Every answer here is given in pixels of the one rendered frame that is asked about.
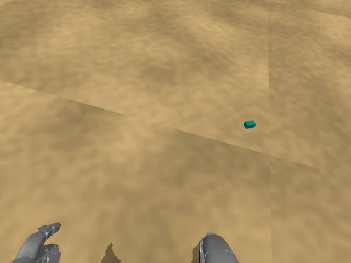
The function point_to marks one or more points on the left robot hand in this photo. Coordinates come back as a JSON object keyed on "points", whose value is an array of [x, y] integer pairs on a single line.
{"points": [[34, 245]]}

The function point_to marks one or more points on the small box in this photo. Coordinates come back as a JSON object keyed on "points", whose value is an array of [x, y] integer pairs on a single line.
{"points": [[249, 124]]}

